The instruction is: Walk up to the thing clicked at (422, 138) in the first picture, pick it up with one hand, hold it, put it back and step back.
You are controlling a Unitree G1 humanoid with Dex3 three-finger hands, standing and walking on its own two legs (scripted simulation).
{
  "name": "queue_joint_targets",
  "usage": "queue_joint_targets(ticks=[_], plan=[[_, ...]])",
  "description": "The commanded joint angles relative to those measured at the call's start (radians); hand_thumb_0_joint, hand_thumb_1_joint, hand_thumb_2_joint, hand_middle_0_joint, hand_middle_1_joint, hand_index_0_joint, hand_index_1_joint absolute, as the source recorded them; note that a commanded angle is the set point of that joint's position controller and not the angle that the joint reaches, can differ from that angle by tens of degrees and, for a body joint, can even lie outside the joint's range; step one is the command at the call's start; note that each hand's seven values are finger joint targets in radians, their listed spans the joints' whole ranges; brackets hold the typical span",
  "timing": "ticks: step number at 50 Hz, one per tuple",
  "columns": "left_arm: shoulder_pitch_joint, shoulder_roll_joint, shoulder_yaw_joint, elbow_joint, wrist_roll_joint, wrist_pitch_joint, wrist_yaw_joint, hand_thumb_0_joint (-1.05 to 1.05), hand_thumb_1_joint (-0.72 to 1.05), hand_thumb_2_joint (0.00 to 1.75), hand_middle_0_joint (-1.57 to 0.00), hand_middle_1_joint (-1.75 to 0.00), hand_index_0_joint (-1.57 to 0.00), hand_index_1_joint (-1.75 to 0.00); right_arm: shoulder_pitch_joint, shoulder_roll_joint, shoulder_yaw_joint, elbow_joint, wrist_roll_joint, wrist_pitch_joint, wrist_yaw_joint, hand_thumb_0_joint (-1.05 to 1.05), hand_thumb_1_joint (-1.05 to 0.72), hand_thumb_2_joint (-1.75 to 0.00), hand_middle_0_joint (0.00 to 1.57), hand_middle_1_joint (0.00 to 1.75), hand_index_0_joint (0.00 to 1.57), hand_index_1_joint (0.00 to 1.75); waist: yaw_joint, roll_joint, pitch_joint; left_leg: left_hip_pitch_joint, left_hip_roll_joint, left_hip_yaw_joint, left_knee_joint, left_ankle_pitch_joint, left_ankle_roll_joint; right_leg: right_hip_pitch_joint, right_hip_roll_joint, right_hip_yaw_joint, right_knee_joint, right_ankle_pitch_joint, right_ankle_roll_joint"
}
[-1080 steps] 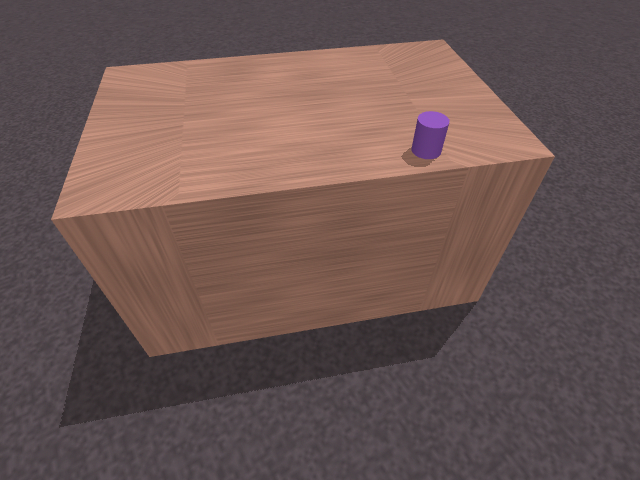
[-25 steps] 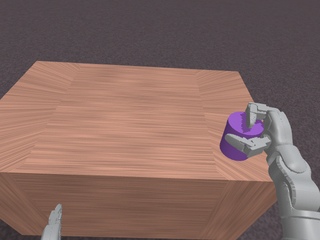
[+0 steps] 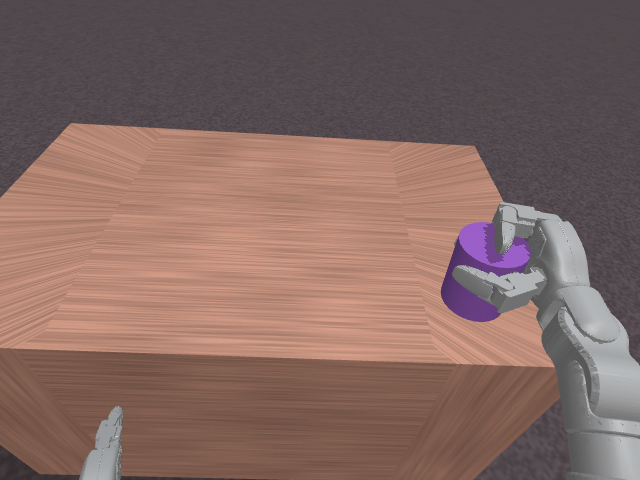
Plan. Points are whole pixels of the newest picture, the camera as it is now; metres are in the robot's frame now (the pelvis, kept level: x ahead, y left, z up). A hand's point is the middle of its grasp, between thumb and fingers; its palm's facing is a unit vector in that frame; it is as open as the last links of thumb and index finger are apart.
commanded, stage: hold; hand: right
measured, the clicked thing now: (482, 272) +0.33 -0.17 +0.14
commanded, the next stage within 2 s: crouch in 1.68 s
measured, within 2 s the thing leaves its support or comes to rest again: neither
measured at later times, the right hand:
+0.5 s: hand (494, 262) +0.32 -0.17 +0.17, palm faces +0.04 +1.00 -0.03, open 6.4 cm
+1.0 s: hand (492, 256) +0.32 -0.17 +0.17, palm faces +0.04 +1.00 -0.03, open 6.4 cm
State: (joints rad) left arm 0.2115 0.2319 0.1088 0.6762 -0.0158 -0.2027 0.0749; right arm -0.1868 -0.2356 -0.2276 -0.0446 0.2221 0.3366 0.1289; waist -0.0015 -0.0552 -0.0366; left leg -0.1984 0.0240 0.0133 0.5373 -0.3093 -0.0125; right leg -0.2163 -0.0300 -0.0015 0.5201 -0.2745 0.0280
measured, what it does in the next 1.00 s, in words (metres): stands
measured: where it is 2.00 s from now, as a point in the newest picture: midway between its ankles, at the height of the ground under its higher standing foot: outside the picture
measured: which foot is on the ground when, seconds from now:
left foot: down 0.00-1.00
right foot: down 0.00-1.00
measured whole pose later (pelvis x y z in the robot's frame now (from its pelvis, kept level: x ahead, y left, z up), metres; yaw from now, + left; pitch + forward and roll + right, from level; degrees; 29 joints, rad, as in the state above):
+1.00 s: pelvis +0.00 +0.00 +0.00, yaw +0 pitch -2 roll +0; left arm 0.21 0.23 0.11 0.68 -0.02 -0.21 0.07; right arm -0.18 -0.23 -0.23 -0.07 0.22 0.35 0.12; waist 0.00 -0.06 -0.03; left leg -0.20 0.02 0.01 0.53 -0.30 -0.01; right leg -0.22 -0.03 0.00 0.52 -0.27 0.03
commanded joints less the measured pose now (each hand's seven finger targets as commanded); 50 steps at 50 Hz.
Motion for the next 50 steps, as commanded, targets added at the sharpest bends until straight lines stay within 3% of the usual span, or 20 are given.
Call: queue_joint_targets(ticks=[1, 3, 4, 5, 6, 8, 12, 15, 17, 21, 26, 28, 29, 34, 38, 40, 43, 45, 49, 50], plan=[[-0.122, 0.116, 0.039, -0.17, -0.007, -0.052, 0.009, 0.0, -0.54, 0.05, -0.04, -0.05, -0.04, -0.05, -0.429, -0.187, -0.088, -0.33, 0.021, -0.107, -0.006, 0.0, -0.24, -1.35, 1.33, 1.47, 1.37, 1.47, -0.004, 0.035, -0.227, 0.001, -0.016, 0.036, -0.077, 0.323, -0.008, 0.134, 0.027, -0.009, -0.037, 0.271, -0.038], [-0.117, 0.116, 0.036, -0.135, -0.006, -0.051, 0.008, 0.0, -0.54, 0.05, -0.04, -0.05, -0.04, -0.05, -0.415, -0.185, -0.083, -0.317, 0.017, -0.103, -0.005, 0.0, -0.24, -1.35, 1.33, 1.47, 1.37, 1.47, -0.006, 0.029, -0.216, -0.009, -0.015, 0.034, -0.076, 0.323, -0.008, 0.133, 0.03, -0.012, -0.035, 0.266, -0.038], [-0.111, 0.122, 0.04, -0.144, -0.005, -0.053, 0.008, 0.0, -0.54, 0.05, -0.04, -0.05, -0.04, -0.05, -0.415, -0.166, -0.064, -0.297, 0.015, -0.102, -0.002, 0.0, -0.24, -1.35, 1.33, 1.47, 1.37, 1.47, 0.012, 0.037, -0.22, -0.015, -0.019, 0.034, -0.075, 0.325, -0.008, 0.14, 0.026, -0.01, -0.036, 0.269, -0.039], [-0.14, 0.115, 0.031, -0.153, -0.005, -0.056, 0.009, 0.0, -0.55, 0.06, -0.04, -0.05, -0.04, -0.05, -0.405, -0.183, -0.08, -0.313, 0.014, -0.104, 0.0, 0.0, -0.25, -1.35, 1.34, 1.48, 1.38, 1.48, -0.004, 0.039, -0.224, -0.005, -0.015, 0.033, -0.078, 0.319, -0.01, 0.134, 0.03, -0.01, -0.033, 0.259, -0.04], [-0.132, 0.139, 0.054, -0.158, -0.004, -0.056, 0.013, 0.0, -0.55, 0.06, -0.04, -0.05, -0.04, -0.05, -0.406, -0.172, -0.072, -0.306, 0.016, -0.103, 0.0, 0.0, -0.24, -1.34, 1.32, 1.46, 1.36, 1.46, 0.013, 0.061, -0.223, -0.011, -0.015, 0.033, -0.08, 0.316, -0.012, 0.138, 0.03, -0.011, -0.033, 0.25, -0.042], [-0.144, 0.097, 0.012, -0.162, -0.004, -0.054, 0.009, 0.0, -0.55, 0.06, -0.04, -0.05, -0.04, -0.05, -0.379, -0.165, -0.074, -0.304, 0.016, -0.104, 0.0, 0.0, -0.26, -1.34, 1.33, 1.46, 1.37, 1.46, -0.004, 0.064, -0.21, -0.003, -0.012, 0.031, -0.089, 0.293, -0.014, 0.115, 0.035, -0.013, -0.036, 0.225, -0.043], [-0.135, 0.164, 0.069, -0.173, -0.004, -0.054, 0.014, 0.0, -0.54, 0.05, -0.04, -0.05, -0.04, -0.05, -0.404, -0.202, -0.098, -0.31, 0.015, -0.106, -0.006, 0.0, -0.24, -1.34, 1.33, 1.47, 1.37, 1.47, 0.01, 0.043, -0.19, -0.028, -0.019, 0.034, -0.097, 0.228, -0.008, 0.119, 0.029, -0.009, -0.055, 0.169, -0.04], [-0.087, 0.112, 0.039, -0.133, -0.005, -0.05, 0.012, 0.0, -0.54, 0.05, -0.04, -0.05, -0.04, -0.05, -0.35, -0.174, -0.091, -0.317, 0.021, -0.106, -0.005, 0.0, -0.23, -1.35, 1.33, 1.48, 1.38, 1.48, 0.005, 0.057, -0.2, -0.019, -0.012, 0.031, -0.092, 0.285, -0.013, 0.127, 0.034, -0.015, -0.041, 0.212, -0.045], [-0.113, 0.116, 0.036, -0.158, -0.006, -0.054, 0.01, 0.0, -0.54, 0.05, -0.04, -0.05, -0.04, -0.05, -0.374, -0.183, -0.091, -0.352, 0.022, -0.108, -0.007, 0.0, -0.2, -1.36, 1.33, 1.49, 1.37, 1.49, -0.003, 0.033, -0.229, -0.01, -0.018, 0.035, -0.081, 0.31, -0.008, 0.141, 0.027, -0.01, -0.042, 0.253, -0.039], [-0.144, 0.112, 0.031, -0.138, -0.006, -0.062, 0.011, 0.0, -0.54, 0.06, -0.04, -0.05, -0.04, -0.05, -0.382, -0.176, -0.078, -0.33, 0.019, -0.113, -0.006, 0.0, -0.23, -1.35, 1.33, 1.48, 1.37, 1.48, -0.003, 0.016, -0.19, -0.025, -0.02, 0.035, -0.094, 0.234, -0.004, 0.114, 0.025, -0.005, -0.058, 0.176, -0.039], [-0.121, 0.126, 0.037, -0.152, -0.002, -0.069, 0.017, 0.0, -0.54, 0.05, -0.04, -0.05, -0.04, -0.05, -0.377, -0.151, -0.058, -0.34, 0.021, -0.117, -0.003, 0.0, -0.24, -1.35, 1.33, 1.48, 1.37, 1.48, 0.013, 0.053, -0.213, -0.018, -0.023, 0.041, -0.087, 0.271, -0.007, 0.141, 0.023, -0.005, -0.048, 0.217, -0.039], [-0.12, 0.142, 0.053, -0.154, -0.001, -0.071, 0.02, 0.0, -0.54, 0.05, -0.04, -0.05, -0.04, -0.05, -0.382, -0.19, -0.095, -0.333, 0.02, -0.115, -0.01, 0.0, -0.22, -1.34, 1.32, 1.47, 1.36, 1.47, 0.001, 0.043, -0.237, 0.0, -0.018, 0.036, -0.088, 0.292, -0.009, 0.137, 0.027, -0.008, -0.043, 0.234, -0.04], [-0.111, 0.115, 0.034, -0.132, 0.001, -0.065, 0.016, 0.0, -0.55, 0.06, -0.04, -0.05, -0.04, -0.05, -0.377, -0.2, -0.107, -0.334, 0.017, -0.112, -0.013, 0.0, -0.23, -1.34, 1.33, 1.47, 1.37, 1.47, -0.009, 0.025, -0.23, -0.001, -0.013, 0.032, -0.082, 0.313, -0.009, 0.137, 0.032, -0.012, -0.037, 0.251, -0.04], [-0.109, 0.125, 0.048, -0.137, -0.002, -0.066, 0.013, 0.0, -0.54, 0.05, -0.04, -0.05, -0.04, -0.05, -0.395, -0.173, -0.072, -0.326, 0.011, -0.098, -0.013, 0.0, -0.23, -1.36, 1.33, 1.48, 1.37, 1.48, 0.01, 0.026, -0.234, -0.012, -0.02, 0.037, -0.074, 0.332, -0.006, 0.153, 0.022, -0.008, -0.037, 0.285, -0.036], [-0.119, 0.11, 0.031, -0.128, -0.004, -0.067, 0.008, 0.0, -0.55, 0.05, -0.04, -0.05, -0.04, -0.05, -0.386, -0.157, -0.068, -0.31, 0.019, -0.088, -0.008, 0.0, -0.24, -1.34, 1.33, 1.47, 1.37, 1.47, 0.002, 0.047, -0.202, -0.015, -0.021, 0.038, -0.087, 0.287, -0.009, 0.128, 0.025, -0.008, -0.046, 0.23, -0.039], [-0.135, 0.146, 0.061, -0.159, -0.002, -0.07, 0.01, 0.0, -0.54, 0.05, -0.04, -0.05, -0.04, -0.05, -0.402, -0.173, -0.079, -0.329, 0.018, -0.087, -0.011, 0.0, -0.22, -1.35, 1.33, 1.48, 1.37, 1.48, 0.008, 0.041, -0.218, -0.012, -0.022, 0.038, -0.083, 0.297, -0.006, 0.143, 0.023, -0.008, -0.044, 0.247, -0.036], [-0.127, 0.099, 0.021, -0.133, -0.005, -0.066, 0.002, 0.0, -0.55, 0.06, -0.04, -0.05, -0.04, -0.05, -0.373, -0.176, -0.092, -0.29, 0.017, -0.08, -0.008, 0.0, -0.25, -1.33, 1.32, 1.46, 1.36, 1.46, -0.009, 0.055, -0.183, -0.009, -0.021, 0.04, -0.088, 0.278, -0.009, 0.11, 0.026, -0.007, -0.047, 0.223, -0.039], [-0.131, 0.123, 0.045, -0.153, -0.004, -0.06, 0.005, 0.0, -0.55, 0.06, -0.04, -0.05, -0.04, -0.05, -0.383, -0.196, -0.104, -0.296, 0.016, -0.083, -0.012, 0.0, -0.24, -1.34, 1.33, 1.47, 1.37, 1.47, -0.006, 0.058, -0.209, -0.005, -0.018, 0.036, -0.09, 0.278, -0.01, 0.113, 0.029, -0.01, -0.045, 0.219, -0.04], [-0.13, 0.117, 0.034, -0.14, -0.006, -0.06, -0.002, 0.0, -0.54, 0.05, -0.04, -0.05, -0.04, -0.05, -0.395, -0.155, -0.066, -0.327, 0.021, -0.084, -0.007, 0.0, -0.23, -1.35, 1.33, 1.48, 1.37, 1.48, -0.005, 0.037, -0.193, -0.016, -0.021, 0.037, -0.091, 0.262, -0.005, 0.12, 0.026, -0.01, -0.055, 0.209, -0.037], [-0.121, 0.128, 0.05, -0.138, -0.007, -0.061, 0.002, 0.0, -0.54, 0.05, -0.04, -0.05, -0.04, -0.05, -0.409, -0.186, -0.086, -0.324, 0.018, -0.085, -0.007, 0.0, -0.23, -1.33, 1.33, 1.46, 1.37, 1.46, 0.002, 0.022, -0.196, -0.018, -0.018, 0.033, -0.093, 0.262, -0.005, 0.123, 0.027, -0.01, -0.052, 0.207, -0.038]])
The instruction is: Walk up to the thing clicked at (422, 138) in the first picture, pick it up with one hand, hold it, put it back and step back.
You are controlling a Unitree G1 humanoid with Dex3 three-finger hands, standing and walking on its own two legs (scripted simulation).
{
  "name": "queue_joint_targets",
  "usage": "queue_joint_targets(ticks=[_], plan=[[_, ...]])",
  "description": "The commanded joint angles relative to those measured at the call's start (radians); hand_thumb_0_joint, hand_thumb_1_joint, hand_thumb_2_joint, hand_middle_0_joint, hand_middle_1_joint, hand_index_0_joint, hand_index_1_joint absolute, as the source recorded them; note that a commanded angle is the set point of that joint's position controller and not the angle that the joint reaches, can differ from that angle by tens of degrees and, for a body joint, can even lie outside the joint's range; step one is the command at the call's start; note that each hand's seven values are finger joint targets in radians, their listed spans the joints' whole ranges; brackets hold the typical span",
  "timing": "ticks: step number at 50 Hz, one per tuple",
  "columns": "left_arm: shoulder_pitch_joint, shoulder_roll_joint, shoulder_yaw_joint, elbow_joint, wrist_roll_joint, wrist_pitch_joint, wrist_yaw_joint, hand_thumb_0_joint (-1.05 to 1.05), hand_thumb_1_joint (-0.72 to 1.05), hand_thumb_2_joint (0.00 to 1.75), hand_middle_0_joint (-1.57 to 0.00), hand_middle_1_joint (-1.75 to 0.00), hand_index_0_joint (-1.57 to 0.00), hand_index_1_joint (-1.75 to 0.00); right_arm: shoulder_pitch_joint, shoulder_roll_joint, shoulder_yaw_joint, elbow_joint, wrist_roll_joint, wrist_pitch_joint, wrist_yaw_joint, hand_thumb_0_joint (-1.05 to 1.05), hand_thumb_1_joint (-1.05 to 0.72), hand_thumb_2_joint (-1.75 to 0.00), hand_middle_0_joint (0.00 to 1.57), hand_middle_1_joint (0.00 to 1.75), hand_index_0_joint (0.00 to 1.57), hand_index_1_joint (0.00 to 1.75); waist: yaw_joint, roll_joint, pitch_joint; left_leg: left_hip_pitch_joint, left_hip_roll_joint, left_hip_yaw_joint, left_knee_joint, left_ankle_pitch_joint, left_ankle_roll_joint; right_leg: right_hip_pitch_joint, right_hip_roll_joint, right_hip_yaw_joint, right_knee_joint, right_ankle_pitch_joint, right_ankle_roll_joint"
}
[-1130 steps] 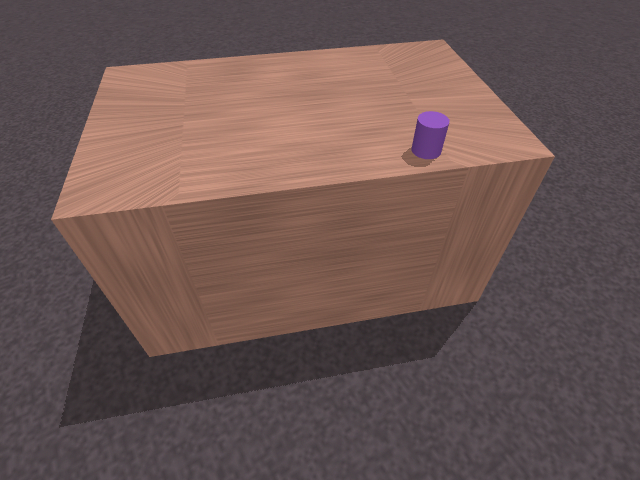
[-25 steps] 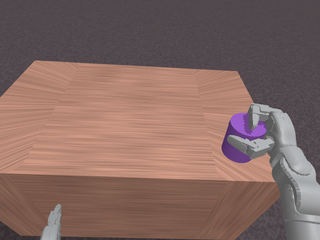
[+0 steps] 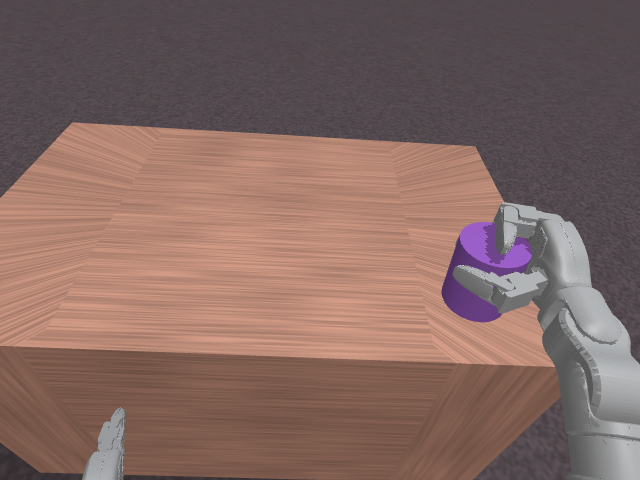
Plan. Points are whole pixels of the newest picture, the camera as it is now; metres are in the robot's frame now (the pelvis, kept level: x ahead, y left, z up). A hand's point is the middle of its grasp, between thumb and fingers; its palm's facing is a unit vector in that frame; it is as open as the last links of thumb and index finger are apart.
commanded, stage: hold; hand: right
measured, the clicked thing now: (483, 272) +0.32 -0.17 +0.14
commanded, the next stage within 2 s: crouch in 0.68 s
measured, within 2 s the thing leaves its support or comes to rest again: neither
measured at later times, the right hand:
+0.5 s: hand (493, 253) +0.32 -0.16 +0.18, palm faces +0.04 +1.00 -0.03, open 6.4 cm
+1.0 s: hand (487, 253) +0.33 -0.17 +0.17, palm faces +0.04 +1.00 -0.02, open 6.4 cm
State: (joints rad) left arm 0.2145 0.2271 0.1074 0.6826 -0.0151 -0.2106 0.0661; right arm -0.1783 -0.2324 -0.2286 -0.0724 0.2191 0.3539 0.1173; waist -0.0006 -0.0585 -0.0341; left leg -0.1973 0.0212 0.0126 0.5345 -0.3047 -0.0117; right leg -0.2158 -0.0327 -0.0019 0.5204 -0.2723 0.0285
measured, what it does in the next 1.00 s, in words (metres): stands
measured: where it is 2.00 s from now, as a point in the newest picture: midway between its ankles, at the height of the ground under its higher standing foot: outside the picture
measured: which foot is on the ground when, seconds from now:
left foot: down 0.00-1.00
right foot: down 0.00-1.00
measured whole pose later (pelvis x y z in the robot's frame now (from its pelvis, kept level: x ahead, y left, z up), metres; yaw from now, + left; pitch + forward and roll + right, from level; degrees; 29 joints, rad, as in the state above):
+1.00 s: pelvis +0.00 +0.00 +0.00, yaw +0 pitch -2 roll +0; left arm 0.20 0.21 0.08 0.70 -0.01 -0.22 0.07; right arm -0.22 -0.23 -0.22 0.00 0.21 0.35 0.11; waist 0.00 -0.05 -0.04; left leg -0.21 0.02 0.01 0.54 -0.30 -0.01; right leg -0.23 -0.03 0.00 0.53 -0.27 0.03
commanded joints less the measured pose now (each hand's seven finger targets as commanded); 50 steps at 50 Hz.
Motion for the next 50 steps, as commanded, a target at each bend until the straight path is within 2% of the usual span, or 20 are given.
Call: queue_joint_targets(ticks=[1, 6, 14, 16, 19, 20, 22, 24, 25, 28, 29, 33, 35, 37, 39, 42, 45, 46, 49, 50], plan=[[-0.146, 0.133, 0.045, -0.173, -0.006, -0.058, 0.011, 0.0, -0.55, 0.06, -0.04, -0.05, -0.04, -0.05, -0.403, -0.176, -0.079, -0.309, 0.022, -0.106, 0.005, 0.0, -0.24, -1.32, 1.31, 1.44, 1.35, 1.44, -0.002, 0.05, -0.213, -0.01, -0.015, 0.034, -0.09, 0.261, -0.008, 0.128, 0.03, -0.009, -0.048, 0.206, -0.04], [-0.115, 0.129, 0.047, -0.156, -0.004, -0.06, 0.019, 0.0, -0.55, 0.06, -0.04, -0.05, -0.04, -0.05, -0.421, -0.151, -0.049, -0.301, 0.018, -0.106, -0.004, 0.0, -0.23, -1.33, 1.32, 1.46, 1.36, 1.46, 0.01, 0.054, -0.226, -0.016, -0.014, 0.032, -0.08, 0.312, -0.011, 0.147, 0.031, -0.011, -0.039, 0.25, -0.041], [-0.112, 0.119, 0.037, -0.146, -0.005, -0.061, 0.015, 0.0, -0.54, 0.05, -0.04, -0.05, -0.04, -0.04, -0.471, -0.201, -0.081, -0.293, 0.013, -0.113, -0.018, 0.0, -0.22, -1.34, 1.33, 1.47, 1.37, 1.47, 0.004, 0.025, -0.215, -0.02, -0.018, 0.036, -0.089, 0.248, -0.006, 0.129, 0.029, -0.006, -0.054, 0.192, -0.039], [-0.124, 0.13, 0.05, -0.147, -0.005, -0.064, 0.018, 0.0, -0.54, 0.05, -0.04, -0.04, -0.04, -0.04, -0.445, -0.187, -0.076, -0.295, 0.018, -0.112, -0.016, 0.0, -0.25, -1.33, 1.33, 1.46, 1.37, 1.46, 0.003, 0.034, -0.222, -0.016, -0.018, 0.035, -0.086, 0.259, -0.007, 0.131, 0.03, -0.008, -0.05, 0.2, -0.039], [-0.147, 0.106, 0.019, -0.148, -0.006, -0.06, 0.009, 0.0, -0.55, 0.06, -0.04, -0.04, -0.04, -0.05, -0.434, -0.186, -0.079, -0.289, 0.021, -0.107, -0.011, 0.0, -0.22, -1.32, 1.32, 1.45, 1.36, 1.45, -0.012, 0.037, -0.201, -0.009, -0.018, 0.038, -0.092, 0.242, -0.006, 0.105, 0.03, -0.008, -0.053, 0.191, -0.038], [-0.147, 0.119, 0.038, -0.146, -0.008, -0.059, 0.012, 0.0, -0.55, 0.06, -0.04, -0.04, -0.04, -0.04, -0.43, -0.191, -0.088, -0.27, 0.022, -0.102, -0.007, 0.0, -0.21, -1.32, 1.31, 1.45, 1.35, 1.45, -0.007, 0.046, -0.208, -0.013, -0.017, 0.035, -0.092, 0.25, -0.007, 0.11, 0.03, -0.008, -0.051, 0.196, -0.041], [-0.151, 0.11, 0.021, -0.169, -0.008, -0.058, 0.01, 0.0, -0.55, 0.05, -0.04, -0.05, -0.04, -0.05, -0.406, -0.152, -0.055, -0.281, 0.025, -0.094, 0.003, 0.0, -0.22, -1.33, 1.32, 1.46, 1.36, 1.46, 0.0, 0.07, -0.215, -0.008, -0.012, 0.03, -0.095, 0.27, -0.011, 0.122, 0.033, -0.014, -0.046, 0.206, -0.044], [-0.151, 0.158, 0.056, -0.189, -0.007, -0.06, 0.015, 0.0, -0.55, 0.06, -0.04, -0.04, -0.04, -0.05, -0.414, -0.191, -0.088, -0.284, 0.025, -0.093, 0.004, 0.0, -0.23, -1.33, 1.33, 1.47, 1.37, 1.47, 0.001, 0.079, -0.218, -0.004, -0.015, 0.033, -0.096, 0.256, -0.011, 0.127, 0.032, -0.01, -0.05, 0.198, -0.042], [-0.158, 0.129, 0.03, -0.177, -0.008, -0.058, 0.014, 0.0, -0.54, 0.05, -0.04, -0.05, -0.04, -0.04, -0.431, -0.186, -0.078, -0.271, 0.02, -0.091, 0.005, 0.0, -0.23, -1.32, 1.32, 1.46, 1.36, 1.46, -0.001, 0.069, -0.192, -0.021, -0.015, 0.032, -0.103, 0.228, -0.011, 0.115, 0.033, -0.011, -0.054, 0.17, -0.044], [-0.141, 0.112, 0.023, -0.17, -0.008, -0.058, 0.014, 0.0, -0.55, 0.05, -0.04, -0.04, -0.04, -0.05, -0.411, -0.163, -0.067, -0.272, 0.022, -0.095, -0.001, 0.0, -0.24, -1.32, 1.32, 1.45, 1.36, 1.45, 0.0, 0.059, -0.173, -0.028, -0.014, 0.03, -0.109, 0.191, -0.009, 0.1, 0.035, -0.012, -0.064, 0.134, -0.043], [-0.126, 0.151, 0.056, -0.188, -0.006, -0.063, 0.019, 0.0, -0.54, 0.05, -0.04, -0.04, -0.04, -0.04, -0.441, -0.185, -0.082, -0.276, 0.019, -0.095, -0.003, 0.0, -0.21, -1.31, 1.32, 1.45, 1.36, 1.45, 0.011, 0.073, -0.207, -0.03, -0.017, 0.033, -0.103, 0.2, -0.01, 0.123, 0.03, -0.009, -0.064, 0.141, -0.044], [-0.09, 0.142, 0.061, -0.155, -0.006, -0.063, 0.015, 0.0, -0.55, 0.06, -0.04, -0.04, -0.04, -0.04, -0.413, -0.197, -0.089, -0.296, 0.015, -0.105, -0.009, 0.0, -0.23, -1.32, 1.32, 1.45, 1.36, 1.45, 0.012, 0.038, -0.202, -0.033, -0.016, 0.032, -0.093, 0.235, -0.008, 0.125, 0.033, -0.011, -0.057, 0.169, -0.042], [-0.114, 0.112, 0.031, -0.16, -0.003, -0.067, 0.013, 0.0, -0.55, 0.06, -0.04, -0.04, -0.04, -0.05, -0.445, -0.2, -0.09, -0.34, 0.018, -0.119, -0.015, 0.0, -0.24, -1.31, 1.32, 1.45, 1.36, 1.45, -0.002, 0.037, -0.222, -0.016, -0.015, 0.031, -0.091, 0.243, -0.008, 0.121, 0.035, -0.01, -0.05, 0.18, -0.041], [-0.123, 0.098, 0.018, -0.154, -0.007, -0.068, 0.014, 0.0, -0.55, 0.06, -0.04, -0.04, -0.04, -0.05, -0.447, -0.206, -0.09, -0.331, 0.021, -0.116, -0.017, 0.0, -0.24, -1.32, 1.33, 1.45, 1.36, 1.45, -0.002, 0.021, -0.199, -0.024, -0.017, 0.032, -0.093, 0.23, -0.006, 0.112, 0.033, -0.009, -0.055, 0.17, -0.039], [-0.143, 0.132, 0.049, -0.151, -0.004, -0.071, 0.02, 0.0, -0.54, 0.06, -0.05, -0.06, -0.05, -0.05, -0.444, -0.185, -0.069, -0.323, 0.02, -0.112, -0.017, 0.0, -0.16, -1.36, 1.29, 1.47, 1.34, 1.47, 0.006, 0.019, -0.237, -0.019, -0.018, 0.033, -0.085, 0.263, -0.005, 0.135, 0.028, -0.005, -0.05, 0.206, -0.037], [-0.145, 0.077, -0.007, -0.137, -0.006, -0.068, 0.015, 0.0, -0.55, 0.07, -0.04, -0.05, -0.04, -0.05, -0.423, -0.153, -0.047, -0.28, 0.019, -0.094, -0.008, 0.0, -0.25, -1.31, 1.32, 1.44, 1.35, 1.44, 0.0, 0.046, -0.219, -0.009, -0.014, 0.032, -0.084, 0.29, -0.009, 0.119, 0.032, -0.009, -0.039, 0.23, -0.042], [-0.17, 0.129, 0.022, -0.182, -0.005, -0.076, 0.018, 0.0, -0.55, 0.06, -0.04, -0.05, -0.04, -0.05, -0.432, -0.155, -0.052, -0.212, 0.014, -0.084, -0.003, 0.0, -0.23, -1.3, 1.31, 1.43, 1.34, 1.43, 0.016, 0.079, -0.213, -0.019, -0.018, 0.034, -0.085, 0.29, -0.013, 0.121, 0.027, -0.009, -0.043, 0.228, -0.042], [-0.13, 0.107, 0.009, -0.104, -0.004, -0.066, 0.013, 0.0, -0.55, 0.06, -0.04, -0.05, -0.04, -0.05, -0.422, -0.157, -0.052, -0.192, 0.01, -0.085, -0.004, 0.0, -0.26, -1.3, 1.32, 1.43, 1.35, 1.43, 0.005, 0.046, -0.18, -0.036, -0.019, 0.035, -0.08, 0.271, -0.008, 0.104, 0.025, -0.008, -0.047, 0.216, -0.037], [-0.137, 0.134, 0.025, -0.189, -0.003, -0.075, 0.016, 0.0, -0.56, 0.07, -0.04, -0.05, -0.04, -0.05, -0.432, -0.166, -0.073, -0.145, 0.01, -0.106, -0.001, 0.0, -0.28, -1.31, 1.33, 1.44, 1.36, 1.44, 0.014, 0.119, -0.189, -0.035, -0.018, 0.034, -0.092, 0.242, -0.016, 0.096, 0.027, -0.009, -0.049, 0.176, -0.044], [-0.077, 0.119, 0.028, -0.142, -0.002, -0.072, 0.015, 0.0, -0.55, 0.06, -0.04, -0.05, -0.04, -0.05, -0.474, -0.189, -0.084, -0.128, 0.004, -0.115, -0.002, 0.0, -0.26, -1.32, 1.33, 1.45, 1.37, 1.45, 0.031, 0.082, -0.19, -0.05, -0.014, 0.027, -0.093, 0.239, -0.016, 0.105, 0.028, -0.012, -0.047, 0.167, -0.047]])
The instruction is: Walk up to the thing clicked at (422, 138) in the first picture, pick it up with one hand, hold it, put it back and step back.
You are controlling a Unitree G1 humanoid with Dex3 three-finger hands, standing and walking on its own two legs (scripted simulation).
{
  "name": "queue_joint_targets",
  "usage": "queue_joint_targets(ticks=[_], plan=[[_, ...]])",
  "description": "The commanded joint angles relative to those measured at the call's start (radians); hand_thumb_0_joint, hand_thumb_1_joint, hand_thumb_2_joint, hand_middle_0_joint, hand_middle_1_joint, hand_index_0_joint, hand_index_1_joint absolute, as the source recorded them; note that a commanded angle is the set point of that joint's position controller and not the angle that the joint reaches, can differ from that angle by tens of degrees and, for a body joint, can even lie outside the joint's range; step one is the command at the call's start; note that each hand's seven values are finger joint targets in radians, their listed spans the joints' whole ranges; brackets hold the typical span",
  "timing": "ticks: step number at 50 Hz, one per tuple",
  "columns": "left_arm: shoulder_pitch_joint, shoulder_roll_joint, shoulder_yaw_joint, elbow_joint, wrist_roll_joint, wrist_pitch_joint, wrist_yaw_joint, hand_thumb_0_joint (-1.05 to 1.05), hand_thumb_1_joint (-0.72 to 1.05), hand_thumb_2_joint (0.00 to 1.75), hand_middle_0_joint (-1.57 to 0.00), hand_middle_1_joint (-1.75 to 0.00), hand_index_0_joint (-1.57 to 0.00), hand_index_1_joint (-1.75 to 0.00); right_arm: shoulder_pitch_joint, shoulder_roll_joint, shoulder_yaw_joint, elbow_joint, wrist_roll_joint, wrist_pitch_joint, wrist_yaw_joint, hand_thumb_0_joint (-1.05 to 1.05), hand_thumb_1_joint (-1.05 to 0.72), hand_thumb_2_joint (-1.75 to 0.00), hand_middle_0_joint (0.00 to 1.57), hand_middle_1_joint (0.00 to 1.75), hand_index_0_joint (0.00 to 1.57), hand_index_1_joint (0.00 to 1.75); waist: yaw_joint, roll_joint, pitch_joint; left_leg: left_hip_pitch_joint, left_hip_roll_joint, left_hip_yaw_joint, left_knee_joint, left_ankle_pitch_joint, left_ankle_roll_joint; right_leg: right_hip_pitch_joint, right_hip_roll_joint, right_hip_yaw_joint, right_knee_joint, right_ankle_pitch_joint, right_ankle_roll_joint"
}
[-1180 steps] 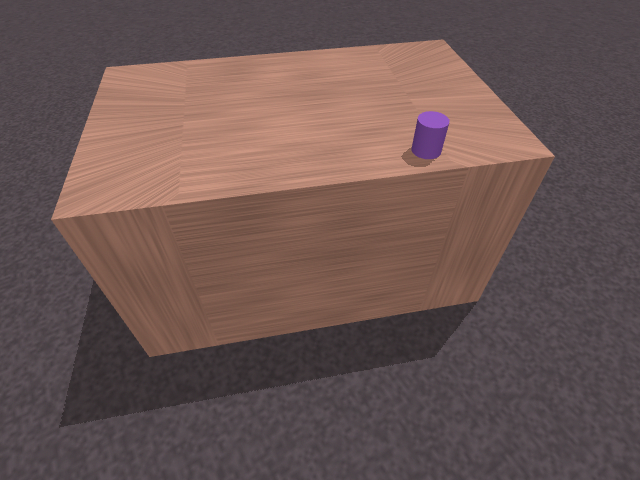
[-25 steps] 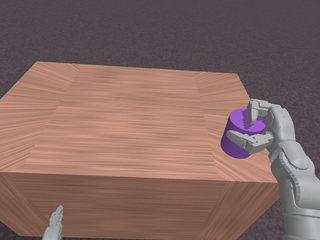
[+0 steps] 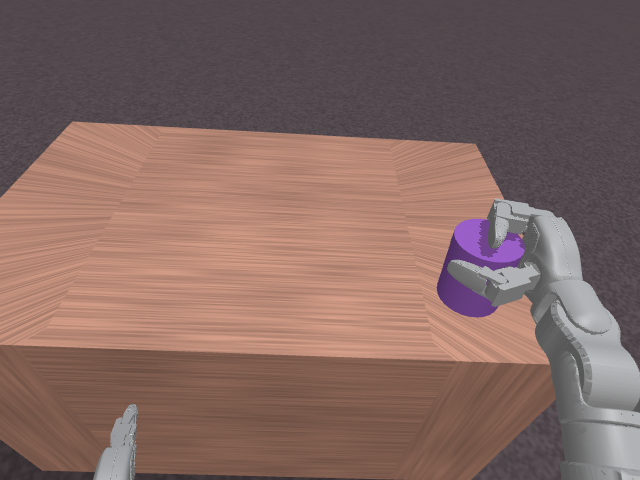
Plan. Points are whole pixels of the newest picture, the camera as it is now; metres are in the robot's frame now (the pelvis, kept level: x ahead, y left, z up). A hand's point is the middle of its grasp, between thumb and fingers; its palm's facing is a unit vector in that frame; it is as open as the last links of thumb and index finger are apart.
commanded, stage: crouch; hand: right
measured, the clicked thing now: (477, 268) +0.33 -0.16 +0.14
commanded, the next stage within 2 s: lower in 0.98 s
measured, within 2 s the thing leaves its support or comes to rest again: rests again in 1.96 s
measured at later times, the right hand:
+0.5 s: hand (454, 257) +0.40 -0.17 +0.09, palm faces +0.05 +1.00 +0.02, open 6.3 cm
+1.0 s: hand (443, 259) +0.43 -0.17 +0.05, palm faces +0.04 +1.00 +0.02, open 6.5 cm
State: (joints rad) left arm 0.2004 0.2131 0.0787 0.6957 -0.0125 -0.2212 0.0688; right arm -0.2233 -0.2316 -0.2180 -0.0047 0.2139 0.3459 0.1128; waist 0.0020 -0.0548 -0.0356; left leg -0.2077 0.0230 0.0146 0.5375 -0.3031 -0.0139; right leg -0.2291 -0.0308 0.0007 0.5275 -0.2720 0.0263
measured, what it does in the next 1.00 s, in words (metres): stands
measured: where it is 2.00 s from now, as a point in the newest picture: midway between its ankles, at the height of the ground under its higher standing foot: outside the picture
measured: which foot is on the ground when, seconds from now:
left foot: down 0.00-1.00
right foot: down 0.00-1.00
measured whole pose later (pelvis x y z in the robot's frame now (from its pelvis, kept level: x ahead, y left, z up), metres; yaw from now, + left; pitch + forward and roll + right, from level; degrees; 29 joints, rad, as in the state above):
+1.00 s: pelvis -0.01 -0.01 -0.02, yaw +3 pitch +10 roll +1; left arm 0.27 0.21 0.03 0.43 0.01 -0.14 0.05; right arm -0.61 -0.32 -0.30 0.93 0.13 -0.27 0.11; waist 0.11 0.01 -0.07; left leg -0.56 0.00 -0.02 0.73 -0.34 -0.03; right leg -0.58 -0.06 -0.03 0.76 -0.35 0.01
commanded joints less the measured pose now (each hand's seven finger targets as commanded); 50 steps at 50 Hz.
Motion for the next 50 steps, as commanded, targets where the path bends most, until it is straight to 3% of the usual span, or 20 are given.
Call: queue_joint_targets(ticks=[1, 6, 8, 11, 13, 14, 16, 18, 19, 21, 23, 25, 27, 29, 34, 39, 40, 42, 45, 50], plan=[[-0.064, 0.158, 0.072, -0.169, -0.004, -0.063, 0.012, 0.0, -0.55, 0.06, -0.04, -0.05, -0.04, -0.05, -0.442, -0.191, -0.1, -0.164, 0.011, -0.119, -0.003, 0.0, -0.27, -1.32, 1.34, 1.45, 1.37, 1.45, 0.029, 0.089, -0.17, -0.046, -0.019, 0.028, -0.094, 0.233, -0.011, 0.105, 0.022, -0.012, -0.059, 0.165, -0.043], [-0.063, 0.118, 0.051, -0.129, -0.004, -0.076, 0.004, 0.0, -0.56, 0.06, -0.04, -0.05, -0.04, -0.05, -0.527, -0.18, -0.072, -0.053, -0.001, -0.219, -0.008, 0.0, -0.25, -1.31, 1.33, 1.44, 1.36, 1.44, 0.041, 0.058, -0.173, -0.091, -0.017, 0.013, -0.074, 0.218, -0.008, 0.076, 0.022, -0.014, -0.041, 0.143, -0.044], [-0.127, 0.141, 0.059, -0.17, 0.0, -0.085, 0.006, 0.0, -0.56, 0.06, -0.04, -0.05, -0.04, -0.05, -0.621, -0.222, -0.084, -0.076, -0.006, -0.276, -0.014, 0.0, -0.27, -1.3, 1.33, 1.44, 1.36, 1.44, 0.04, 0.029, -0.27, -0.072, -0.014, 0.004, -0.06, 0.234, -0.006, 0.092, 0.023, -0.015, -0.023, 0.156, -0.041], [-0.168, 0.135, 0.032, -0.23, 0.0, -0.088, 0.015, 0.0, -0.55, 0.06, -0.04, -0.05, -0.04, -0.05, -0.661, -0.228, -0.072, -0.001, -0.01, -0.346, -0.02, 0.0, -0.28, -1.33, 1.35, 1.46, 1.38, 1.46, 0.037, 0.037, -0.371, -0.027, -0.018, 0.006, -0.026, 0.323, -0.005, 0.105, 0.019, -0.014, 0.009, 0.246, -0.035], [-0.083, 0.073, -0.022, -0.17, -0.003, -0.064, 0.013, 0.0, -0.55, 0.07, -0.04, -0.05, -0.04, -0.05, -0.615, -0.22, -0.077, 0.11, -0.008, -0.382, -0.019, 0.0, -0.28, -1.34, 1.36, 1.47, 1.39, 1.47, 0.029, 0.027, -0.325, -0.039, -0.016, 0.001, -0.023, 0.337, -0.005, 0.075, 0.024, -0.021, 0.019, 0.258, -0.039], [-0.127, 0.132, 0.018, -0.248, -0.003, -0.065, 0.021, 0.0, -0.55, 0.07, -0.04, -0.05, -0.04, -0.05, -0.612, -0.218, -0.078, 0.154, -0.004, -0.4, -0.018, 0.0, -0.28, -1.34, 1.36, 1.47, 1.39, 1.48, 0.048, 0.062, -0.364, -0.026, -0.017, 0.002, -0.024, 0.35, -0.008, 0.08, 0.022, -0.019, 0.022, 0.266, -0.041], [-0.056, 0.132, 0.023, -0.186, 0.0, -0.041, 0.025, 0.0, -0.55, 0.06, -0.04, -0.05, -0.04, -0.05, -0.641, -0.27, -0.105, 0.212, -0.015, -0.435, -0.02, 0.0, -0.28, -1.35, 1.37, 1.49, 1.4, 1.49, 0.049, 0.023, -0.35, -0.04, -0.014, -0.007, -0.017, 0.371, -0.007, 0.066, 0.027, -0.028, 0.029, 0.277, -0.041], [-0.086, 0.089, -0.027, -0.24, -0.002, -0.029, 0.014, 0.0, -0.55, 0.06, -0.05, -0.05, -0.05, -0.05, -0.635, -0.234, -0.087, 0.271, -0.012, -0.47, -0.015, 0.0, -0.29, -1.37, 1.38, 1.5, 1.42, 1.5, 0.041, 0.025, -0.333, -0.042, -0.018, -0.003, -0.014, 0.357, -0.004, 0.041, 0.025, -0.028, 0.026, 0.272, -0.039], [-0.077, 0.126, 0.015, -0.215, -0.002, -0.02, 0.02, 0.0, -0.55, 0.06, -0.05, -0.05, -0.05, -0.05, -0.709, -0.309, -0.128, 0.232, -0.016, -0.493, -0.018, 0.0, -0.28, -1.37, 1.38, 1.51, 1.42, 1.51, 0.043, -0.012, -0.346, -0.055, -0.019, -0.004, -0.009, 0.345, 0.002, 0.041, 0.02, -0.024, 0.026, 0.27, -0.035], [-0.04, 0.103, -0.013, -0.207, -0.001, -0.004, 0.011, 0.0, -0.55, 0.06, -0.05, -0.05, -0.05, -0.05, -0.678, -0.269, -0.102, 0.327, -0.018, -0.517, -0.009, 0.0, -0.28, -1.37, 1.37, 1.5, 1.41, 1.5, 0.048, -0.002, -0.305, -0.079, -0.028, 0.002, -0.003, 0.332, 0.005, 0.021, 0.014, -0.022, 0.026, 0.269, -0.033], [-0.064, 0.143, 0.025, -0.272, -0.002, -0.002, 0.015, 0.0, -0.55, 0.05, -0.05, -0.05, -0.05, -0.05, -0.7, -0.273, -0.107, 0.37, -0.016, -0.543, 0.003, 0.0, -0.25, -1.36, 1.35, 1.48, 1.38, 1.48, 0.07, 0.019, -0.344, -0.087, -0.03, 0.001, 0.004, 0.337, 0.002, 0.032, 0.01, -0.021, 0.038, 0.272, -0.034], [-0.03, 0.122, 0.004, -0.259, -0.001, 0.009, 0.012, 0.0, -0.55, 0.06, -0.05, -0.05, -0.05, -0.05, -0.749, -0.281, -0.106, 0.376, -0.018, -0.57, 0.011, 0.0, -0.23, -1.35, 1.33, 1.47, 1.37, 1.47, 0.075, 0.022, -0.351, -0.105, -0.03, -0.005, 0.007, 0.319, 0.002, 0.016, 0.012, -0.025, 0.047, 0.242, -0.04], [-0.043, 0.159, 0.041, -0.273, -0.001, 0.015, 0.017, 0.0, -0.55, 0.06, -0.05, -0.05, -0.05, -0.05, -0.752, -0.281, -0.105, 0.42, -0.02, -0.587, 0.017, 0.0, -0.22, -1.33, 1.32, 1.46, 1.36, 1.46, 0.08, 0.025, -0.356, -0.125, -0.027, -0.01, 0.017, 0.307, 0.002, 0.003, 0.014, -0.025, 0.056, 0.222, -0.042], [-0.051, 0.137, 0.012, -0.292, 0.001, 0.015, 0.014, 0.0, -0.54, 0.05, -0.05, -0.05, -0.05, -0.05, -0.796, -0.271, -0.087, 0.454, -0.024, -0.608, 0.022, 0.0, -0.21, -1.33, 1.31, 1.45, 1.35, 1.45, 0.081, 0.016, -0.37, -0.141, -0.032, -0.004, 0.03, 0.293, 0.005, 0.005, 0.007, -0.019, 0.067, 0.224, -0.036], [-0.037, 0.167, 0.04, -0.327, 0.003, 0.017, 0.019, 0.0, -0.55, 0.06, -0.05, -0.05, -0.05, -0.05, -0.851, -0.305, -0.101, 0.515, -0.032, -0.649, 0.019, 0.0, -0.18, -1.29, 1.27, 1.41, 1.31, 1.41, 0.089, 0.011, -0.416, -0.162, -0.034, -0.005, 0.056, 0.287, 0.005, -0.026, 0.007, -0.016, 0.097, 0.217, -0.036], [0.016, 0.11, -0.018, -0.331, 0.008, 0.024, 0.004, 0.0, -0.55, 0.06, -0.05, -0.05, -0.05, -0.05, -0.86, -0.277, -0.087, 0.599, -0.044, -0.682, 0.02, 0.0, -0.16, -1.31, 1.28, 1.43, 1.32, 1.43, 0.091, -0.02, -0.42, -0.219, -0.045, 0.001, 0.084, 0.266, 0.011, -0.037, -0.004, -0.008, 0.119, 0.246, -0.026], [0.0, 0.131, 0.002, -0.375, 0.01, 0.022, 0.003, 0.0, -0.54, 0.05, -0.05, -0.05, -0.05, -0.05, -0.877, -0.298, -0.1, 0.6, -0.047, -0.69, 0.019, 0.0, -0.16, -1.31, 1.28, 1.43, 1.32, 1.43, 0.094, -0.019, -0.452, -0.204, -0.044, -0.002, 0.089, 0.282, 0.01, -0.037, -0.002, -0.01, 0.127, 0.261, -0.026], [0.015, 0.103, -0.022, -0.339, 0.012, 0.03, -0.003, 0.0, -0.54, 0.05, -0.05, -0.05, -0.05, -0.05, -0.873, -0.323, -0.122, 0.616, -0.052, -0.702, 0.013, 0.0, -0.17, -1.31, 1.28, 1.43, 1.32, 1.43, 0.083, -0.032, -0.442, -0.21, -0.041, -0.009, 0.102, 0.294, 0.01, -0.073, 0.004, -0.017, 0.146, 0.264, -0.029], [0.03, 0.167, 0.032, -0.388, 0.017, 0.03, 0.001, 0.0, -0.53, 0.05, -0.05, -0.06, -0.06, -0.05, -0.887, -0.338, -0.132, 0.641, -0.056, -0.714, 0.008, 0.0, -0.18, -1.32, 1.29, 1.44, 1.33, 1.44, 0.107, -0.028, -0.458, -0.216, -0.044, -0.005, 0.11, 0.276, 0.009, -0.074, 0.002, -0.014, 0.154, 0.234, -0.028], [0.01, 0.166, 0.031, -0.489, 0.014, 0.028, -0.005, 0.0, -0.54, 0.06, -0.05, -0.05, -0.05, -0.05, -0.931, -0.337, -0.128, 0.635, -0.064, -0.735, 0.002, 0.0, -0.16, -1.31, 1.27, 1.43, 1.32, 1.43, 0.112, -0.008, -0.473, -0.246, -0.047, -0.004, 0.125, 0.238, 0.011, -0.092, -0.001, -0.008, 0.164, 0.184, -0.032]])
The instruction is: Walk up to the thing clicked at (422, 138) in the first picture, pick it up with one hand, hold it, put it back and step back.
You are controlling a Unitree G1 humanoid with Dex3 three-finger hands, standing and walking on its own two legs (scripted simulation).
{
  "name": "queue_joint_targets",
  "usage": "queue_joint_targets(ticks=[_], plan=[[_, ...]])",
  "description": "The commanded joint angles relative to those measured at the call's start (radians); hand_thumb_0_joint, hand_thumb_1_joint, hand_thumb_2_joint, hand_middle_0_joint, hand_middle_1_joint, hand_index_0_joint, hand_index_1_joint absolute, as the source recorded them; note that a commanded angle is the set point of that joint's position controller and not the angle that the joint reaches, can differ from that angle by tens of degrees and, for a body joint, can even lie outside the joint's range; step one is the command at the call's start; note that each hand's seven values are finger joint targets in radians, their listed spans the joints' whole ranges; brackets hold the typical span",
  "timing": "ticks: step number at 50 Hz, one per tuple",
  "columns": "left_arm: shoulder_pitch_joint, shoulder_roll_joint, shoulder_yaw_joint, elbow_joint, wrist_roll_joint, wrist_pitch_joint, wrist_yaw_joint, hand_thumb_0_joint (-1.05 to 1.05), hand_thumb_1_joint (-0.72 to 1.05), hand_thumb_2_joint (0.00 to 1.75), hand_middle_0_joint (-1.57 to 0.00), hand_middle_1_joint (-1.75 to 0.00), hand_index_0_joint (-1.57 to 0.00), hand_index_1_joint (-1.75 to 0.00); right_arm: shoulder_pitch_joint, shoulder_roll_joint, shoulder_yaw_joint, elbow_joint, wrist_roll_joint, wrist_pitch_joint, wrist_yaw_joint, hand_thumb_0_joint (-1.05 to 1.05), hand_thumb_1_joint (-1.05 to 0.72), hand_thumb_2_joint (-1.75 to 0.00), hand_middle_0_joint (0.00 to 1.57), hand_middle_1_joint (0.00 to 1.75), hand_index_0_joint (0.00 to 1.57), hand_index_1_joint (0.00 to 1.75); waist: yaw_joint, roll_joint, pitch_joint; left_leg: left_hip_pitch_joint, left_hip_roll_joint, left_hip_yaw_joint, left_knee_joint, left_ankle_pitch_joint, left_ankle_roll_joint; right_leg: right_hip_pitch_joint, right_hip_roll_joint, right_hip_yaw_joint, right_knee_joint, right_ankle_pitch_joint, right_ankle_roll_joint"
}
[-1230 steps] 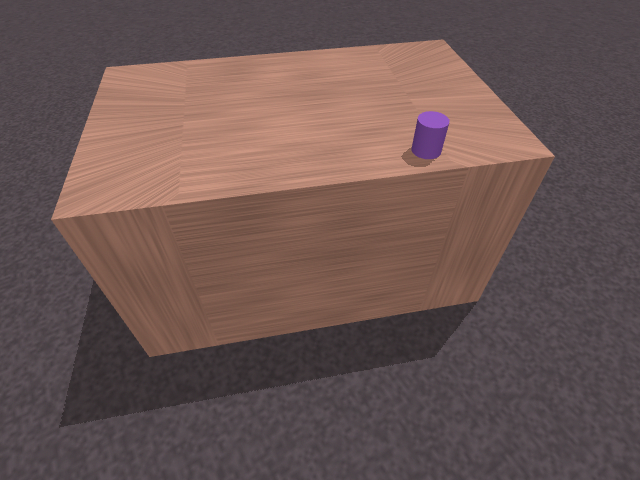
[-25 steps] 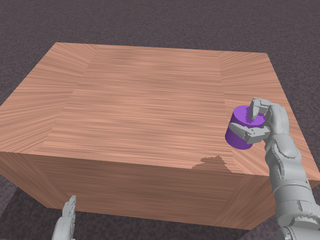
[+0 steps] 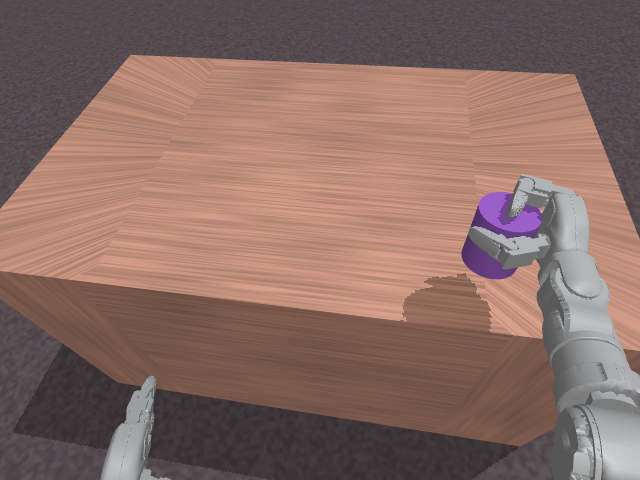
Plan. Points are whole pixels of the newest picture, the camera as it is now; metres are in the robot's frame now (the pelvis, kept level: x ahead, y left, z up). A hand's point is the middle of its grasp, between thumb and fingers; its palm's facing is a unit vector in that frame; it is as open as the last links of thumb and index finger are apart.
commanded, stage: lower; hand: right
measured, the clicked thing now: (498, 236) +0.44 -0.18 +0.04
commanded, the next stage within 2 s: loosen in 1.10 s
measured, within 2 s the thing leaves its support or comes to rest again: rests again in 0.96 s
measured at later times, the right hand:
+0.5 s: hand (491, 240) +0.45 -0.18 +0.02, palm faces +0.09 +1.00 +0.02, open 6.5 cm
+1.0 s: hand (482, 251) +0.46 -0.18 -0.02, palm faces +0.10 +1.00 +0.01, open 6.4 cm
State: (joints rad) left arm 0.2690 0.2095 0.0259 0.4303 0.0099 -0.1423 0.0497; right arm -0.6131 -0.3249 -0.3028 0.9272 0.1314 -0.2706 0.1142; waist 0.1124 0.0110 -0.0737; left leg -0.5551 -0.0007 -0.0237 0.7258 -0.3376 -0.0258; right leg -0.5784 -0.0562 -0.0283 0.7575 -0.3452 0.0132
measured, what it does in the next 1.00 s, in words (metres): lowers itself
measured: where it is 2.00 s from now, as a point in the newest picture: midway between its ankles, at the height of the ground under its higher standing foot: outside the picture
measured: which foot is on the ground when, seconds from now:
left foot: down 0.00-1.00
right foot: down 0.00-1.00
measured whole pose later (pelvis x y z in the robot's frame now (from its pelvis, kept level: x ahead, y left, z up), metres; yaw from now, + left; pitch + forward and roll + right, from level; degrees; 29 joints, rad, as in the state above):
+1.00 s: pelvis -0.01 +0.00 -0.05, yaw +0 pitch +19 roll +2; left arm 0.37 0.23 0.04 0.11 0.07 -0.11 0.00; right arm -0.69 -0.37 -0.39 1.07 0.06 -0.43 0.10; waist 0.19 0.01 -0.13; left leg -0.91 -0.01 0.00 1.04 -0.45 -0.02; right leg -0.95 -0.07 0.01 1.09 -0.46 0.02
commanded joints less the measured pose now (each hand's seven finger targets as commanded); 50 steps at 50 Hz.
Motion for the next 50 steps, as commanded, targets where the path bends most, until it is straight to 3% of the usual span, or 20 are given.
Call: queue_joint_targets(ticks=[1, 5, 8, 10, 12, 16, 18, 20, 22, 25, 27, 29, 32, 35, 37, 40, 43, 45, 48, 50], plan=[[-0.002, 0.155, 0.086, -0.16, -0.005, -0.046, 0.015, 0.0, -0.55, 0.06, -0.05, -0.05, -0.05, -0.05, -0.517, -0.23, -0.035, -0.233, 0.012, -0.115, -0.001, 0.0, -0.15, -1.31, 1.27, 1.42, 1.31, 1.43, 0.011, -0.065, -0.389, 0.088, -0.019, 0.026, -0.059, 0.283, 0.02, 0.217, 0.032, 0.012, -0.051, 0.245, -0.024], [-0.007, 0.16, 0.087, -0.199, -0.001, -0.052, 0.01, 0.0, -0.54, 0.06, -0.05, -0.05, -0.05, -0.05, -0.57, -0.236, -0.037, -0.26, 0.005, -0.132, 0.003, 0.0, -0.17, -1.31, 1.26, 1.42, 1.3, 1.42, 0.012, -0.105, -0.435, 0.055, -0.023, 0.031, -0.033, 0.28, 0.023, 0.236, 0.025, 0.02, -0.036, 0.267, -0.018], [-0.019, 0.139, 0.065, -0.234, 0.004, -0.055, -0.001, 0.0, -0.55, 0.06, -0.05, -0.05, -0.05, -0.05, -0.513, -0.166, -0.02, -0.145, 0.005, -0.136, 0.014, 0.0, -0.17, -1.31, 1.26, 1.42, 1.3, 1.42, 0.033, -0.055, -0.41, 0.011, -0.028, 0.038, -0.011, 0.277, 0.022, 0.188, 0.021, 0.028, -0.008, 0.28, -0.02], [-0.032, 0.168, 0.079, -0.295, 0.009, -0.055, -0.002, 0.0, -0.54, 0.06, -0.05, -0.05, -0.05, -0.05, -0.559, -0.252, -0.059, -0.177, -0.008, -0.158, 0.01, 0.0, -0.16, -1.33, 1.27, 1.44, 1.31, 1.44, 0.022, -0.071, -0.48, 0.027, -0.026, 0.032, 0.014, 0.293, 0.023, 0.193, 0.023, 0.027, 0.013, 0.299, -0.019], [0.044, 0.121, 0.046, -0.246, 0.015, -0.047, -0.014, 0.0, -0.55, 0.06, -0.05, -0.05, -0.05, -0.05, -0.563, -0.233, -0.053, -0.145, -0.01, -0.168, 0.016, 0.0, -0.18, -1.33, 1.27, 1.44, 1.32, 1.44, 0.017, -0.095, -0.424, 0.002, -0.023, 0.028, 0.026, 0.268, 0.025, 0.126, 0.031, 0.02, 0.028, 0.248, -0.02], [0.035, 0.188, 0.103, -0.342, 0.022, -0.05, -0.012, 0.0, -0.54, 0.05, -0.05, -0.05, -0.05, -0.05, -0.607, -0.286, -0.084, -0.176, -0.019, -0.198, 0.014, 0.0, -0.21, -1.34, 1.29, 1.45, 1.33, 1.45, 0.041, -0.101, -0.519, -0.028, -0.027, 0.029, 0.065, 0.263, 0.027, 0.139, 0.028, 0.031, 0.065, 0.25, -0.02], [0.066, 0.166, 0.099, -0.308, 0.026, -0.045, -0.014, 0.0, -0.54, 0.06, -0.05, -0.05, -0.05, -0.05, -0.603, -0.273, -0.08, -0.155, -0.021, -0.204, 0.011, 0.0, -0.21, -1.34, 1.28, 1.45, 1.33, 1.45, 0.043, -0.113, -0.459, -0.062, -0.027, 0.028, 0.071, 0.227, 0.027, 0.09, 0.031, 0.027, 0.078, 0.194, -0.022], [0.021, 0.184, 0.113, -0.392, 0.023, -0.053, -0.015, 0.0, -0.54, 0.06, -0.05, -0.05, -0.05, -0.05, -0.61, -0.247, -0.071, -0.165, -0.018, -0.211, 0.008, 0.0, -0.2, -1.33, 1.28, 1.44, 1.32, 1.44, 0.055, -0.09, -0.504, -0.063, -0.028, 0.027, 0.078, 0.198, 0.026, 0.082, 0.029, 0.034, 0.088, 0.153, -0.025], [0.043, 0.172, 0.096, -0.365, 0.029, -0.05, -0.014, 0.0, -0.55, 0.06, -0.05, -0.05, -0.05, -0.05, -0.644, -0.287, -0.085, -0.184, -0.027, -0.226, 0.0, 0.0, -0.21, -1.34, 1.29, 1.45, 1.33, 1.45, 0.044, -0.129, -0.52, -0.091, -0.03, 0.03, 0.096, 0.182, 0.03, 0.08, 0.027, 0.036, 0.099, 0.146, -0.02], [0.075, 0.129, 0.057, -0.353, 0.033, -0.047, -0.022, 0.0, -0.54, 0.06, -0.05, -0.05, -0.05, -0.05, -0.605, -0.238, -0.061, -0.145, -0.03, -0.227, 0.002, 0.0, -0.2, -1.34, 1.29, 1.45, 1.33, 1.45, 0.04, -0.152, -0.497, -0.134, -0.035, 0.037, 0.119, 0.183, 0.033, 0.068, 0.023, 0.042, 0.113, 0.18, -0.013], [0.036, 0.161, 0.084, -0.41, 0.039, -0.048, -0.019, 0.0, -0.54, 0.06, -0.05, -0.05, -0.05, -0.05, -0.648, -0.281, -0.091, -0.179, -0.035, -0.241, -0.005, 0.0, -0.19, -1.34, 1.29, 1.45, 1.33, 1.45, 0.043, -0.163, -0.594, -0.116, -0.035, 0.039, 0.138, 0.214, 0.033, 0.095, 0.022, 0.045, 0.136, 0.223, -0.012], [0.108, 0.174, 0.101, -0.352, 0.043, -0.037, -0.019, 0.0, -0.53, 0.05, -0.05, -0.05, -0.05, -0.05, -0.583, -0.256, -0.085, -0.111, -0.039, -0.233, -0.003, 0.0, -0.18, -1.36, 1.3, 1.47, 1.34, 1.47, 0.057, -0.155, -0.538, -0.139, -0.036, 0.039, 0.15, 0.232, 0.031, 0.068, 0.022, 0.043, 0.152, 0.246, -0.014], [0.053, 0.19, 0.1, -0.456, 0.041, -0.039, -0.017, 0.0, -0.54, 0.06, -0.05, -0.05, -0.05, -0.05, -0.622, -0.283, -0.105, -0.152, -0.042, -0.243, -0.009, 0.0, -0.18, -1.38, 1.31, 1.49, 1.36, 1.49, 0.063, -0.12, -0.604, -0.104, -0.037, 0.044, 0.152, 0.246, 0.029, 0.068, 0.02, 0.046, 0.164, 0.243, -0.018], [0.12, 0.162, 0.086, -0.412, 0.039, -0.026, -0.026, 0.0, -0.54, 0.06, -0.05, -0.05, -0.05, -0.05, -0.522, -0.223, -0.081, -0.044, -0.042, -0.238, 0.0, 0.0, -0.21, -1.38, 1.33, 1.5, 1.38, 1.5, 0.07, -0.116, -0.479, -0.138, -0.036, 0.043, 0.157, 0.223, 0.03, -0.015, 0.026, 0.042, 0.167, 0.205, -0.019], [0.061, 0.182, 0.103, -0.498, 0.039, -0.03, -0.023, 0.0, -0.55, 0.06, -0.05, -0.05, -0.05, -0.05, -0.624, -0.298, -0.116, -0.168, -0.05, -0.257, -0.006, 0.0, -0.22, -1.38, 1.32, 1.49, 1.37, 1.49, 0.068, -0.126, -0.588, -0.102, -0.032, 0.03, 0.162, 0.246, 0.026, 0.016, 0.027, 0.038, 0.186, 0.209, -0.026], [0.141, 0.164, 0.1, -0.421, 0.041, -0.019, -0.029, 0.0, -0.54, 0.05, -0.05, -0.05, -0.05, -0.05, -0.544, -0.249, -0.096, -0.061, -0.047, -0.25, 0.0, 0.0, -0.23, -1.38, 1.33, 1.5, 1.37, 1.5, 0.079, -0.125, -0.454, -0.175, -0.035, 0.036, 0.167, 0.175, 0.031, -0.05, 0.025, 0.039, 0.182, 0.135, -0.023], [0.09, 0.161, 0.085, -0.503, 0.045, -0.026, -0.029, 0.0, -0.54, 0.05, -0.05, -0.05, -0.05, -0.05, -0.622, -0.27, -0.097, -0.173, -0.052, -0.267, -0.003, 0.0, -0.21, -1.37, 1.32, 1.49, 1.36, 1.49, 0.073, -0.16, -0.582, -0.155, -0.036, 0.039, 0.184, 0.205, 0.031, 0.018, 0.022, 0.042, 0.195, 0.182, -0.019], [0.141, 0.157, 0.092, -0.461, 0.044, -0.017, -0.031, 0.0, -0.54, 0.05, -0.05, -0.05, -0.05, -0.05, -0.569, -0.256, -0.099, -0.115, -0.049, -0.261, -0.002, 0.0, -0.23, -1.36, 1.32, 1.48, 1.36, 1.48, 0.073, -0.146, -0.527, -0.174, -0.036, 0.04, 0.191, 0.206, 0.031, -0.02, 0.026, 0.042, 0.204, 0.179, -0.02], [0.088, 0.19, 0.112, -0.531, 0.048, -0.018, -0.03, 0.0, -0.54, 0.05, -0.05, -0.05, -0.05, -0.05, -0.605, -0.279, -0.112, -0.175, -0.055, -0.271, -0.007, 0.0, -0.22, -1.38, 1.34, 1.5, 1.38, 1.5, 0.074, -0.161, -0.611, -0.157, -0.037, 0.044, 0.212, 0.247, 0.031, 0.019, 0.023, 0.048, 0.22, 0.243, -0.017], [0.135, 0.183, 0.117, -0.491, 0.05, -0.006, -0.032, 0.0, -0.55, 0.06, -0.05, -0.05, -0.04, -0.05, -0.562, -0.268, -0.111, -0.113, -0.059, -0.267, -0.013, 0.0, -0.22, -1.38, 1.33, 1.5, 1.37, 1.5, 0.08, -0.148, -0.562, -0.169, -0.038, 0.042, 0.213, 0.244, 0.03, -0.022, 0.024, 0.042, 0.231, 0.227, -0.022]])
